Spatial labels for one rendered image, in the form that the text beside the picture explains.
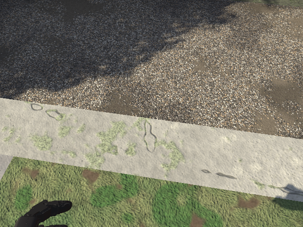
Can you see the robot left hand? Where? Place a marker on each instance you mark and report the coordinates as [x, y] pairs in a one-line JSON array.
[[41, 212]]

